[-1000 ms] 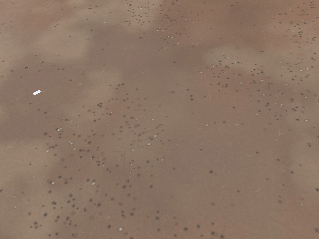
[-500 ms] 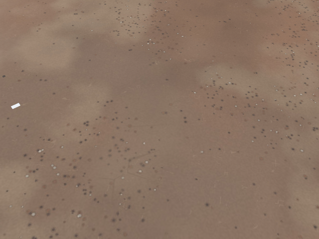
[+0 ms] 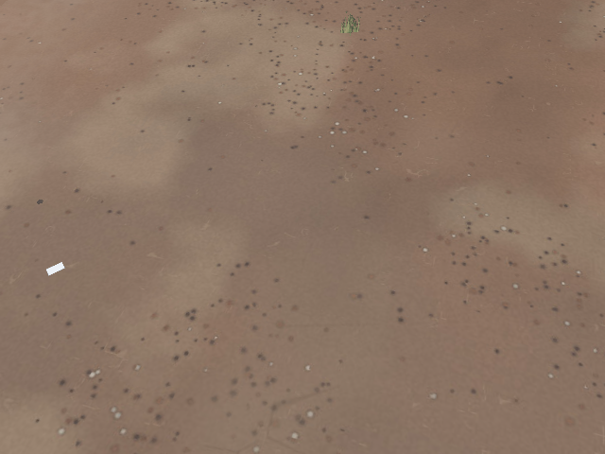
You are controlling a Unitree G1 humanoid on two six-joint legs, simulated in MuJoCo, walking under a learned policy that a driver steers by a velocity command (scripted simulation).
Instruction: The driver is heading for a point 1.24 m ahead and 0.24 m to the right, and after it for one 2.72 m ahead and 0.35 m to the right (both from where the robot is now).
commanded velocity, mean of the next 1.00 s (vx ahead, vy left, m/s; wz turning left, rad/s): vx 0.50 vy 0.00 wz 0.00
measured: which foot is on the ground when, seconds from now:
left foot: up 0.00-0.22, down 0.24-0.78, up 0.80-1.00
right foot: down 0.00-0.26, up 0.28-0.74, down 0.76-1.00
